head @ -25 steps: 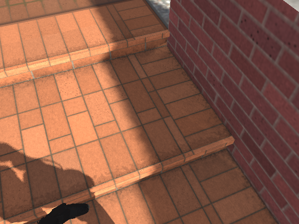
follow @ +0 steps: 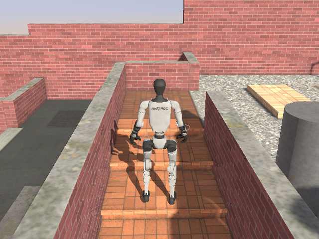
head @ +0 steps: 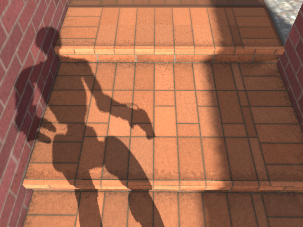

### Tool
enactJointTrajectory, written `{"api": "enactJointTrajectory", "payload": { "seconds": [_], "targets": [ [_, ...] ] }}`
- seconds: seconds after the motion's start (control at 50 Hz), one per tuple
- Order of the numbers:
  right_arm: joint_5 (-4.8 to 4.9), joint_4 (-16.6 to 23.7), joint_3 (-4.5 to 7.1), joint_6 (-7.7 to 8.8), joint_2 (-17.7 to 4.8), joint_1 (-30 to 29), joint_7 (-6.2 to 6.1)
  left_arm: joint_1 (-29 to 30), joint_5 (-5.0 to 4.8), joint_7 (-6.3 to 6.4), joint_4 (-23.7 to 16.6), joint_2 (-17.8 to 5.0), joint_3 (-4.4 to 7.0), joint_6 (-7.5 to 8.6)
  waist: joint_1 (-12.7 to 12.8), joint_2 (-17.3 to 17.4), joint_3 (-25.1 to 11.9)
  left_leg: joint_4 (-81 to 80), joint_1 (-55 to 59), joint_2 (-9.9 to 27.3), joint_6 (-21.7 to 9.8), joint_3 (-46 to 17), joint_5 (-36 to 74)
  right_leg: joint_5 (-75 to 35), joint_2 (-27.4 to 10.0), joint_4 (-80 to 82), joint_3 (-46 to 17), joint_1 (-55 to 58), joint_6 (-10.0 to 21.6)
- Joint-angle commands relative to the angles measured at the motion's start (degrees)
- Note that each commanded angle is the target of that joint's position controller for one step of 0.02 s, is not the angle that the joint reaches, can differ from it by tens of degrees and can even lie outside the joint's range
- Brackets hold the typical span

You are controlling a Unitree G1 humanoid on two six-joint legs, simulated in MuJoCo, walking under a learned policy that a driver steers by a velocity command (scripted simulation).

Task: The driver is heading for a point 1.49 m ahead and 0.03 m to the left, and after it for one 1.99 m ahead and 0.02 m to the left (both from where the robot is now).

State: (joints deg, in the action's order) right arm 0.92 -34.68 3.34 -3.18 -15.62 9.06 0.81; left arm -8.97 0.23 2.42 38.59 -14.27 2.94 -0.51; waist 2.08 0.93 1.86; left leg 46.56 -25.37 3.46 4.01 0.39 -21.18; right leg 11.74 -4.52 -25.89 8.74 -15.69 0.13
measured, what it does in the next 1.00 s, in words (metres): steps on the spot, turning left: left foot, then right foot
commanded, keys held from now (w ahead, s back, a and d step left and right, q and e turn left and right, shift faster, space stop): q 0.32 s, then no key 0.68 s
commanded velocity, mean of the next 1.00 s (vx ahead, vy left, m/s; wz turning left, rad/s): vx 0.00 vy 0.00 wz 0.32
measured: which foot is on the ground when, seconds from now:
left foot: up 0.00-0.04, down 0.06-1.00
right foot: down 0.00-0.06, up 0.08-0.54, down 0.56-1.00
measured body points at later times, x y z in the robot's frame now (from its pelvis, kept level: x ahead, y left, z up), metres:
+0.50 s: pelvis +0.01 +0.03 +0.00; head +0.03 +0.05 +0.45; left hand +0.12 +0.33 -0.09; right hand +0.24 -0.18 -0.08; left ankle +0.00 +0.13 -0.74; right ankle +0.05 -0.10 -0.71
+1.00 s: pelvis +0.01 +0.02 +0.00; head +0.02 +0.03 +0.44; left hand +0.10 +0.30 -0.11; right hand +0.22 -0.18 -0.10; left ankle -0.02 +0.14 -0.74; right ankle +0.05 -0.09 -0.74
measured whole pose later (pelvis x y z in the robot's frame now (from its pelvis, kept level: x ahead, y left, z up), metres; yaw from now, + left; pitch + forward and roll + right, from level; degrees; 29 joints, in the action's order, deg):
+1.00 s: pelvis +0.01 +0.02 +0.00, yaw +17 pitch -1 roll +0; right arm -1.0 -39.7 1.1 -0.8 -13.3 11.7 -1.5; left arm -9.6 1.1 -1.0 39.1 -12.9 0.4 1.7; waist 0.0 -0.7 1.7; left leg 30.9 -13.3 -0.5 0.7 -3.8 -16.4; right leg 15.6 1.0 -29.9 -1.0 -13.1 0.3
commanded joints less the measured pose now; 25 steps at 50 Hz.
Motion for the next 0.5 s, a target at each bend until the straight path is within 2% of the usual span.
{"api": "enactJointTrajectory", "payload": {
  "seconds": [0.02,0.04,0.06,0.08,0.1,0.12,0.14,0.16,0.18,0.2,0.26,0.32,0.36,0.4,0.44,0.5],
  "targets": [
    [-0.03,3.72,1.82,0.67,-4.76,3.08,0.88,1.75,-1.53,-0.17,-2.66,-11.22,3.61,0.77,-2.44,-11.38,-7.48,-13.27,5.48,-1.88,-3.77,3.73,5.79,-17.87,-13.19,2.49,-8.76,7.86,10.52],
    [-0.15,2.82,2.37,0.65,-5.53,5.22,0.87,0.39,-1.97,-0.21,-1.65,-10.05,3.42,0.89,-3.19,-10.05,-7.76,-19.30,10.94,-3.69,-5.64,4.09,9.61,-14.74,-11.40,-1.14,-6.49,5.47,7.80],
    [-0.37,2.42,3.45,0.78,-8.33,7.57,0.44,-2.84,-1.40,-0.49,-0.15,-7.77,2.99,1.03,-3.33,-3.17,-8.19,-23.93,19.21,-1.78,-7.91,-1.19,18.01,-6.16,-8.16,-8.99,-2.12,-1.18,3.38],
    [-0.96,4.19,5.04,1.12,-15.83,8.72,-0.74,-2.23,1.89,-0.98,-2.71,-3.80,1.67,1.04,-2.02,16.35,-7.87,-23.97,28.29,14.51,-14.88,-22.89,40.80,23.11,-0.27,-27.36,2.31,-19.45,-3.09],
    [-2.67,5.97,4.71,2.24,-15.82,7.12,-0.75,2.73,1.71,-0.31,-4.60,-5.55,2.09,1.20,-5.22,15.47,-10.45,-25.09,22.97,19.58,-24.13,-29.47,39.81,27.34,3.40,-37.44,-7.76,-24.91,-4.83],
    [-2.86,6.08,3.99,3.10,-12.85,5.60,-0.64,5.31,0.33,-0.13,-4.63,-7.54,2.63,1.00,-5.97,10.60,-9.38,-26.16,21.09,16.07,-22.85,-25.29,32.55,23.18,2.43,-41.78,-10.62,-25.48,-4.54],
    [-1.91,6.01,3.46,3.51,-10.99,2.70,-0.94,5.10,-0.07,-0.06,-4.19,-7.53,2.74,0.86,-4.37,8.58,-7.71,-26.21,19.80,12.63,-19.53,-21.96,27.04,18.12,1.87,-41.65,-11.67,-26.40,-4.03],
    [-0.80,6.46,2.99,3.35,-9.34,0.58,-1.32,4.48,0.39,0.27,-3.36,-7.40,2.89,0.66,-3.55,6.13,-7.64,-25.96,19.45,10.60,-17.18,-20.67,24.18,14.68,1.49,-41.07,-12.37,-26.73,-4.19],
    [-0.18,6.69,2.63,3.08,-8.98,-1.01,-1.82,3.76,0.88,0.42,-3.63,-7.51,3.03,0.53,-2.44,6.62,-7.29,-26.00,17.15,9.54,-16.60,-19.58,26.01,11.97,2.00,-41.29,-12.34,-25.23,-4.70],
    [-0.65,6.97,2.35,2.86,-8.93,-1.61,-2.12,3.14,1.05,0.37,-3.45,-7.62,3.16,0.67,-1.70,7.24,-8.09,-25.82,15.71,8.50,-16.36,-18.89,28.64,10.17,2.97,-42.45,-12.26,-23.18,-5.03],
    [-1.22,6.57,1.99,3.11,-7.96,0.44,-2.73,1.69,0.48,0.55,-3.21,-7.03,2.86,0.81,-1.90,7.51,-9.50,-25.60,16.65,7.44,-16.71,-18.96,28.62,7.59,4.62,-41.64,-12.59,-22.84,-5.49],
    [-0.81,5.95,2.28,2.84,-8.87,1.98,-3.45,3.61,0.21,0.56,-4.48,-6.27,2.40,0.91,-2.52,7.36,-8.15,-26.10,17.52,6.95,-16.61,-22.16,21.97,6.43,5.15,-34.02,-13.54,-23.05,-5.78],
    [-1.05,6.10,2.27,2.75,-8.89,1.13,-3.32,4.04,0.05,0.15,-4.78,-5.69,2.06,0.85,-2.69,7.99,-8.27,-25.74,16.81,6.62,-16.66,-22.21,19.70,6.30,5.21,-28.57,-13.13,-19.85,-5.44],
    [-1.38,6.01,2.09,2.76,-8.79,0.99,-2.93,4.93,0.31,-0.28,-4.99,-4.79,1.59,0.90,-3.40,8.37,-7.96,-25.19,14.84,6.53,-17.11,-22.75,19.81,8.42,5.50,-23.92,-12.20,-15.32,-4.96],
    [-1.50,5.66,1.99,2.67,-9.06,0.96,-2.47,4.67,-0.03,-0.64,-5.05,-4.67,1.44,1.17,-3.82,8.56,-7.65,-24.49,13.16,6.47,-17.31,-23.55,21.62,10.22,5.93,-19.61,-11.34,-10.47,-4.41],
    [-0.88,4.86,1.34,2.11,-7.83,-0.20,-2.37,3.67,-0.47,-1.60,-5.01,-4.45,1.35,2.00,-2.91,8.20,-7.03,-22.56,13.58,5.98,-16.44,-25.22,25.20,7.31,5.93,-8.70,-11.08,-4.53,-3.34]
  ]
}}
Velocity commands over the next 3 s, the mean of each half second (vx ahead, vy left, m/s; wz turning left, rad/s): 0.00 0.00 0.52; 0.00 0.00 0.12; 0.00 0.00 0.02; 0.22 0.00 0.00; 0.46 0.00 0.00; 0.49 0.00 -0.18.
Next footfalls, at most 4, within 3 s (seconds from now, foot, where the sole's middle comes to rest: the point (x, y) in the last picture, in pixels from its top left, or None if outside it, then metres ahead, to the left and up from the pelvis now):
0.06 left None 0.02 0.15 -0.78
0.56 right None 0.09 -0.08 -0.78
2.22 right None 0.40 0.00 -0.78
2.78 left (87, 159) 0.71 0.35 -0.66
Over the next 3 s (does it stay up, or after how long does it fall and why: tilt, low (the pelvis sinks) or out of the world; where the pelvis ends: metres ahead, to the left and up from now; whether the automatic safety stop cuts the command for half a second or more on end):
stays up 0.65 0.24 0.10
